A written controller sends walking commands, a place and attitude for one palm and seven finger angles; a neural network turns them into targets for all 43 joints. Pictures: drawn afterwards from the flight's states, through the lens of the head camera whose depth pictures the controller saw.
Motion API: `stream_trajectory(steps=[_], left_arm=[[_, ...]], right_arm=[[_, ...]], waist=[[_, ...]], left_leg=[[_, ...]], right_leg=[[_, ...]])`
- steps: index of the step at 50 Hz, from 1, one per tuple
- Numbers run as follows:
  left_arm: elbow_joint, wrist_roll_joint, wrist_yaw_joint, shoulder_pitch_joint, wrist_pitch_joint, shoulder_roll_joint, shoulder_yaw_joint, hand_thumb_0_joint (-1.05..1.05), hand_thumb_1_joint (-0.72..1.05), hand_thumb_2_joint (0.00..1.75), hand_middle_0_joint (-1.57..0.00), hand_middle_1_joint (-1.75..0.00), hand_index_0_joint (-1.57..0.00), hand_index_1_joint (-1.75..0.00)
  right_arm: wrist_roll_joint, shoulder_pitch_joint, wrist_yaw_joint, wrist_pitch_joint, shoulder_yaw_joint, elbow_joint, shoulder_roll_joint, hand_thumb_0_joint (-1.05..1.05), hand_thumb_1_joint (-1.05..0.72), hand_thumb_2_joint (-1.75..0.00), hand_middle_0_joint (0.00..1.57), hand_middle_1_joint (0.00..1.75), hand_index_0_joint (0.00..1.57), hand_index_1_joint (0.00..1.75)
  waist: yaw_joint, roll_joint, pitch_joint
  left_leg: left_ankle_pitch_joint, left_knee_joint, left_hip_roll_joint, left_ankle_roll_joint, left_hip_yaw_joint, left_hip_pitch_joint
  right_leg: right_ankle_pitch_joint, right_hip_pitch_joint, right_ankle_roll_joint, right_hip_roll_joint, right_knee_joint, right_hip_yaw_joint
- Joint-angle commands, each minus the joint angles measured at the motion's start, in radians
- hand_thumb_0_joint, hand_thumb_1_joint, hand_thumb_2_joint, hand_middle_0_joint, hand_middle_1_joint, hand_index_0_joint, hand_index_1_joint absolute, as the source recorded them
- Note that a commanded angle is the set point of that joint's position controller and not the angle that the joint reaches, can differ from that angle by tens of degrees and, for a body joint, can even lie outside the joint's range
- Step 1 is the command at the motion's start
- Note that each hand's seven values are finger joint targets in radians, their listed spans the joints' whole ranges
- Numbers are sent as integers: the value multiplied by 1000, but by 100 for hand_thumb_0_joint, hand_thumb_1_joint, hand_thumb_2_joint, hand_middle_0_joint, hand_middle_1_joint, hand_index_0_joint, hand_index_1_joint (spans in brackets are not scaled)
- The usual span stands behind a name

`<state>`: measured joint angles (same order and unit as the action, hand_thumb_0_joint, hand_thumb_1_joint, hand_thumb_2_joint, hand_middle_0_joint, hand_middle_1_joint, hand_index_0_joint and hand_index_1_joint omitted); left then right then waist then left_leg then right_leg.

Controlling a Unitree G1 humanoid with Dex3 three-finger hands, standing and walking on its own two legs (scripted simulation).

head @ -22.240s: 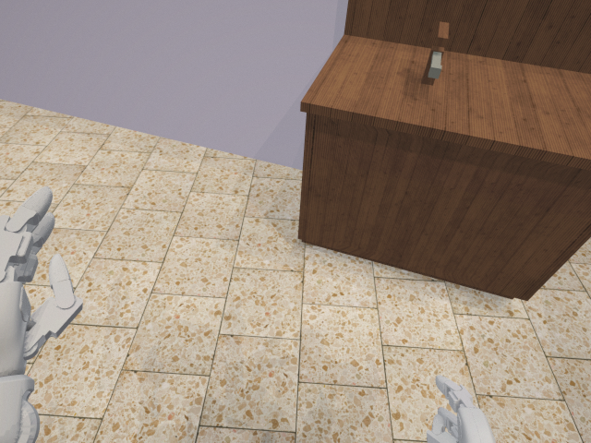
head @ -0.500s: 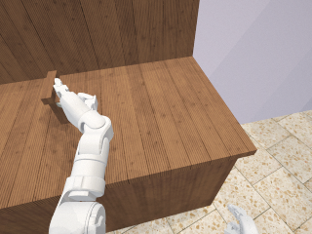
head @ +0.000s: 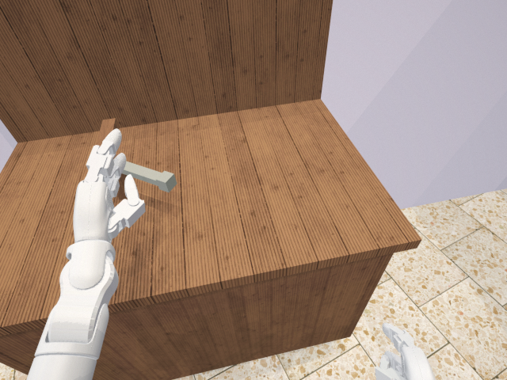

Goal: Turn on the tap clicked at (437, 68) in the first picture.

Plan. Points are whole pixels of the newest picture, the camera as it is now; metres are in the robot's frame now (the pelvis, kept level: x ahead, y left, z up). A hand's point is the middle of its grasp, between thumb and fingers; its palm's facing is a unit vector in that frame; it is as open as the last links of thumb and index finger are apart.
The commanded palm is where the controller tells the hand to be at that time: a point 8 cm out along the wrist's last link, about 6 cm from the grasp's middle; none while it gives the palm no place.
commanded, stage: draw the hand back beside the body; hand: left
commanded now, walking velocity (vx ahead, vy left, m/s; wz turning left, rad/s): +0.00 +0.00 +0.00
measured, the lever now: (166, 181) +0.45 +0.24 +0.06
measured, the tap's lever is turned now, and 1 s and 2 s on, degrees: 53 53 53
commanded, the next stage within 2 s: step back with the hand held close in 0.94 s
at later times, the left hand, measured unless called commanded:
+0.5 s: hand (106, 245) +0.23 +0.23 +0.15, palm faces +0.35 -0.89 -0.29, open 7.4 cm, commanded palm +0.19 +0.27 +0.16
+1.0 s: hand (86, 258) +0.21 +0.24 +0.15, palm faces +0.39 -0.86 -0.33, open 7.4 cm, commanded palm +0.17 +0.28 +0.17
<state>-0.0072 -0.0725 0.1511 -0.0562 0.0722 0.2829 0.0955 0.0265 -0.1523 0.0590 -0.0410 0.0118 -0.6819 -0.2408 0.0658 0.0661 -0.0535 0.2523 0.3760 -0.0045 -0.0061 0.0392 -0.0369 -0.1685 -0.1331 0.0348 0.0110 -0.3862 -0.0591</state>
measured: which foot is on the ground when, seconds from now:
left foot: down 0.00-1.00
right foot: down 0.00-1.00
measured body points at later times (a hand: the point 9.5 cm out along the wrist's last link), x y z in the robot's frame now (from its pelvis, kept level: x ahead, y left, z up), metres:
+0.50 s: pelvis +0.00 +0.00 +0.00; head -0.01 -0.02 +0.45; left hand +0.21 +0.27 +0.16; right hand +0.19 -0.22 -0.09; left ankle -0.02 +0.13 -0.74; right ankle +0.03 -0.10 -0.74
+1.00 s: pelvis +0.01 +0.01 +0.00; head -0.01 -0.02 +0.45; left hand +0.18 +0.28 +0.17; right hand +0.21 -0.20 -0.08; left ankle -0.02 +0.13 -0.74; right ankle +0.03 -0.10 -0.74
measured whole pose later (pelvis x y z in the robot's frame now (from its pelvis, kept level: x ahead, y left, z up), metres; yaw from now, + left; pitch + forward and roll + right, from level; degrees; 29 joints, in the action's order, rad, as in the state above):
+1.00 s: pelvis +0.01 +0.01 +0.00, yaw +0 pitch -5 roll +0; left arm -0.37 -0.07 0.12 0.41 0.12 0.31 0.24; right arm 0.00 -0.15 0.05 -0.10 0.02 -0.65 -0.21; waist 0.07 0.07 -0.04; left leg 0.27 0.40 0.00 0.00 0.03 -0.03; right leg -0.17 -0.12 0.03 0.02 -0.38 -0.05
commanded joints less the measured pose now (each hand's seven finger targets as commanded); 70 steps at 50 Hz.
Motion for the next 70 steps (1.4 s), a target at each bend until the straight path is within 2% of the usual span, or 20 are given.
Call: stream_trajectory(steps=[1,3,8,13,18,22,25,33,37,38,47,52,53,54,55,56,58,63,67,70], left_arm=[[-148,4,-10,-185,70,159,91,0,90,90,-18,-23,-18,-23],[-182,1,-13,-107,82,224,180,0,90,90,-18,-24,-18,-24],[-342,-10,-21,-51,98,263,237,0,90,90,-19,-26,-19,-26],[-421,-3,-28,-18,103,190,166,0,90,90,-19,-27,-19,-27],[-400,-3,-31,89,107,157,145,0,90,90,-19,-29,-19,-29],[-456,-3,-25,194,117,199,202,0,90,90,-20,-30,-20,-30],[-521,0,-23,255,127,218,240,0,90,90,-20,-30,-20,-30],[-604,-3,-27,398,118,215,274,0,90,90,-20,-30,-20,-30],[-554,-3,-28,357,112,188,242,0,90,90,-20,-30,-20,-30],[-573,0,-29,328,115,189,238,0,90,90,-20,-30,-20,-30],[-604,1,-16,356,118,218,263,0,90,90,-20,-30,-20,-30],[-586,-1,-19,380,113,213,269,0,90,90,-20,-30,-20,-30],[-658,-2,-16,315,121,252,298,0,90,90,-20,-30,-20,-30],[-685,-16,-8,209,158,366,438,0,90,90,-20,-30,-20,-30],[-566,-11,-20,323,159,268,365,0,90,90,-20,-30,-20,-30],[-534,-6,-26,379,151,239,339,0,90,90,-20,-30,-20,-30],[-542,2,-38,396,152,203,303,0,90,90,-20,-30,-20,-30],[-631,10,-26,481,160,232,322,0,90,90,-20,-30,-20,-30],[-676,12,-10,537,167,274,373,0,90,90,-20,-30,-20,-30],[-705,15,-3,544,175,285,389,0,90,90,-20,-30,-20,-30]], right_arm=[[-2,147,2,-39,-27,177,-75,0,-90,-90,20,30,20,30],[-5,154,-3,-31,-24,181,-75,0,-90,-90,20,30,20,30],[-10,166,-8,-33,-18,211,-60,0,-90,-90,20,30,20,30],[-12,165,-7,-65,-22,212,-59,0,-90,-90,20,30,20,30],[-15,156,-5,-83,-33,198,-76,0,-90,-90,20,30,20,30],[-21,149,-6,-89,-43,194,-79,0,-90,-90,20,30,20,30],[-24,146,-8,-93,-42,197,-74,0,-90,-90,20,30,20,30],[-25,139,-10,-106,-42,205,-74,0,-90,-90,20,30,20,30],[-24,131,-2,-106,-47,198,-79,0,-90,-90,20,30,20,30],[-23,136,-1,-107,-45,199,-82,0,-90,-90,20,30,20,30],[-28,141,1,-116,-40,202,-73,0,-90,-90,20,30,20,30],[-27,137,-2,-117,-39,197,-71,0,-90,-90,20,30,20,30],[-25,142,-2,-119,-37,201,-75,0,-90,-90,20,30,20,30],[-11,119,10,-99,-28,245,-86,0,-90,-90,20,30,20,30],[-18,102,13,-86,-26,222,-69,0,-90,-90,20,30,20,30],[-18,96,11,-75,-30,232,-73,0,-90,-90,20,30,20,30],[-18,97,9,-58,-37,248,-86,0,-90,-90,20,30,20,30],[-17,95,12,-32,-49,285,-99,0,-90,-90,20,30,20,30],[-14,86,17,-17,-58,305,-91,0,-90,-90,20,30,20,30],[-13,82,19,-15,-61,308,-92,0,-90,-90,20,30,20,30]], waist=[[-27,-91,144],[-2,-31,179],[1,14,162],[-20,30,124],[-22,-55,93],[-5,-71,145],[4,-6,159],[4,29,83],[-13,-67,72],[-15,-26,74],[5,-3,135],[5,-1,99],[4,25,117],[-26,-5,22],[-36,-77,35],[-38,-112,41],[-41,-77,89],[-30,13,225],[-29,-75,225],[-32,-38,206]], left_leg=[[-13,-86,6,38,-23,-77],[-53,-93,8,30,-15,-90],[-95,-90,14,24,-10,-100],[-112,-83,20,24,-16,-60],[-113,-79,24,32,-12,-53],[-163,-60,23,35,-17,-49],[-194,-56,21,27,-12,-55],[-222,-41,32,19,-7,-83],[-187,-35,35,28,-9,-81],[-180,-39,29,28,-8,-76],[-188,-41,24,25,0,-70],[-212,-39,28,19,-3,-91],[-214,-41,25,18,4,-82],[-122,-17,51,39,5,-121],[-106,3,49,44,21,-115],[-117,11,51,44,22,-112],[-182,9,62,40,18,-105],[-337,0,90,38,23,-103],[-292,16,91,38,32,-173],[-234,9,93,40,49,-228]], right_leg=[[-60,88,-5,-33,96,51],[-19,142,4,-33,85,52],[32,162,8,-34,87,56],[37,114,8,-30,105,55],[28,90,3,-28,108,52],[88,133,1,-35,88,57],[118,150,7,-37,75,56],[134,108,12,-34,68,58],[102,77,1,-33,70,53],[90,73,5,-32,69,56],[99,120,7,-37,56,50],[123,113,8,-37,52,47],[121,121,11,-36,53,51],[189,-9,0,-81,105,179],[210,-16,-6,-108,105,169],[231,-26,-9,-115,104,172],[289,-9,-9,-117,72,164],[360,50,-22,-111,-12,127],[335,45,-29,-114,-25,131],[272,28,-29,-108,-40,137]])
